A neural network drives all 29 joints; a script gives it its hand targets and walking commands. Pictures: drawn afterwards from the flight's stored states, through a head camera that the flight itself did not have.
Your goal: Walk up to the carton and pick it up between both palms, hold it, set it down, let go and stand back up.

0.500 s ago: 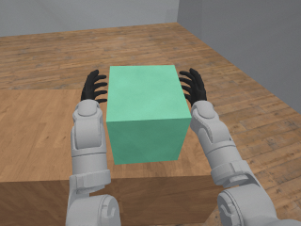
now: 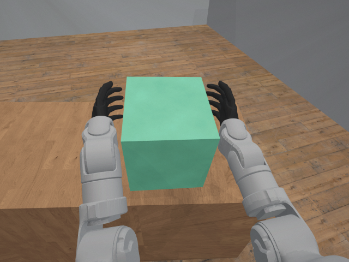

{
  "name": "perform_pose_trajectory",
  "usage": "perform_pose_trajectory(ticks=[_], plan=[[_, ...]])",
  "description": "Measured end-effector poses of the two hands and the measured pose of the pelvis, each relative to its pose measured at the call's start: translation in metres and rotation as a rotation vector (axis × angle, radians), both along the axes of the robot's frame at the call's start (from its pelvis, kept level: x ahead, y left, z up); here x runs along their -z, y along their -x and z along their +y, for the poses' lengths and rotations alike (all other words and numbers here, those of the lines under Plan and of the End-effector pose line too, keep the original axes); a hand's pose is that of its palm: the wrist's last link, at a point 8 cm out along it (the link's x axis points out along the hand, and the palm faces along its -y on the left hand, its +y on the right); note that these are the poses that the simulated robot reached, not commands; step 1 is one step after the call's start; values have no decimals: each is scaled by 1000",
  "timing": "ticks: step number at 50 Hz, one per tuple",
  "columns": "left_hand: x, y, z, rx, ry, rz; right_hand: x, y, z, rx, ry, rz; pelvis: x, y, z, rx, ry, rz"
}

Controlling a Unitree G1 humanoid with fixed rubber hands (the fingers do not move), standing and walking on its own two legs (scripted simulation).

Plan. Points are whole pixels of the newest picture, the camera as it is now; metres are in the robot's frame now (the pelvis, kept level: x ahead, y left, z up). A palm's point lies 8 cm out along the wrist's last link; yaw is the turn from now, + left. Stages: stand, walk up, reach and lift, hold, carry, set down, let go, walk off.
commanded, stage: hold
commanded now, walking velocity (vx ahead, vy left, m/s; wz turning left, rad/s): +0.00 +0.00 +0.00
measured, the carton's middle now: (165, 133) +0.37 +0.01 +0.12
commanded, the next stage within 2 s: set down in 1.72 s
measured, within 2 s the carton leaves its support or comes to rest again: neither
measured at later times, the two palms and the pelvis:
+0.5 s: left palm (103, 117) +0.36 +0.14 +0.19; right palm (227, 118) +0.35 -0.13 +0.17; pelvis +0.00 +0.01 +0.00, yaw +0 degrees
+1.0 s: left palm (102, 117) +0.36 +0.14 +0.19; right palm (227, 118) +0.35 -0.13 +0.17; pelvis +0.00 +0.00 +0.00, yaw +0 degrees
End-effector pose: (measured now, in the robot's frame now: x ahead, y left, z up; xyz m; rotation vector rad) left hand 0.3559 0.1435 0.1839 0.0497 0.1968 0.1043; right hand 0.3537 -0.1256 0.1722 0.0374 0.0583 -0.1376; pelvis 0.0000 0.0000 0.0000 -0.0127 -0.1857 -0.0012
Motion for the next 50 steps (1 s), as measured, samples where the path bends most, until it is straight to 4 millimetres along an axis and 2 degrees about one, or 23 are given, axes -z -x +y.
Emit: perform_pose_trajectory(ticks=[8, 17, 50], plan=[[-1, 0, 7, 2, -6, -2, 2, 1, 7, 4, -3, -1, 0, 2, 5, -4, 2, 1], [-2, -3, 2, 14, -18, -6, 4, 1, 2, 16, -5, -4, 1, 3, 8, 3, 4, 3], [-2, -1, 0, 7, -7, -4, 2, 1, 0, 10, -1, -2, 0, 3, 1, -1, 0, 0]])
